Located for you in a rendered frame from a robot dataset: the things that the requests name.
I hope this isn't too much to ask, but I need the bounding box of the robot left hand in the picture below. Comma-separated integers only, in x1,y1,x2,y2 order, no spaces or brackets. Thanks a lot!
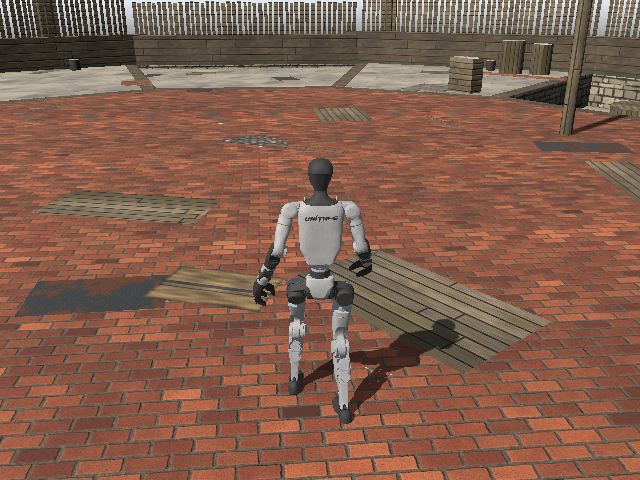
253,279,275,306

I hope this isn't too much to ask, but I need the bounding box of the robot right upper arm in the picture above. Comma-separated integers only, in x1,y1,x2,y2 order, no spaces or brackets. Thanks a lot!
341,201,368,254

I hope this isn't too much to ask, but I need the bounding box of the robot left upper arm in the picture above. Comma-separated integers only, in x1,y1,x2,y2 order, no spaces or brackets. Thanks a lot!
271,201,300,258

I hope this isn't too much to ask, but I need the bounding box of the robot right hand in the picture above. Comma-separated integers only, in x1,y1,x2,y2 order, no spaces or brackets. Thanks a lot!
349,260,372,277

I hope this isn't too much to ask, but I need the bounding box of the robot head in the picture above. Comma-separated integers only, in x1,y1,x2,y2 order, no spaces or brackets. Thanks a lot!
303,158,338,206

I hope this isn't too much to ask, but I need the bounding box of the left robot foot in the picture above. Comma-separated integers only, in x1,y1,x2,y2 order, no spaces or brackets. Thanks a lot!
288,370,303,394

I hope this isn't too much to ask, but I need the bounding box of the left robot forearm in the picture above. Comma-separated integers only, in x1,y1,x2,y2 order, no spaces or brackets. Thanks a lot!
257,242,280,286

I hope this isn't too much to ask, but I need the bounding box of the right robot forearm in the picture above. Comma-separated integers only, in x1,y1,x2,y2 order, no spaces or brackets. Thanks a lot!
357,238,372,267

